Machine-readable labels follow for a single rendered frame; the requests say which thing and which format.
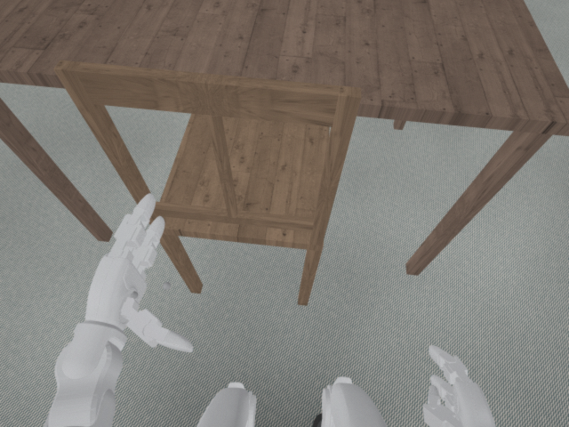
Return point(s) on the right robot thigh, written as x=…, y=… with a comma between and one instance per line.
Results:
x=347, y=405

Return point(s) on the robot right hand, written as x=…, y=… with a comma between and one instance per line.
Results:
x=465, y=402

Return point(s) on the robot left hand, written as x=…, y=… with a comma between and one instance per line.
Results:
x=121, y=271

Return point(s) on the table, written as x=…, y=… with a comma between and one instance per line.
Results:
x=475, y=63

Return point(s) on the left robot thigh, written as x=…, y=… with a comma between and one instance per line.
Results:
x=231, y=407

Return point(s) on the robot left forearm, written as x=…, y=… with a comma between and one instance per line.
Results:
x=86, y=372

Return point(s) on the robot thigh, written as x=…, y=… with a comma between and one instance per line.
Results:
x=347, y=405
x=231, y=407

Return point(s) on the chair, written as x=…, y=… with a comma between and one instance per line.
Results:
x=256, y=163

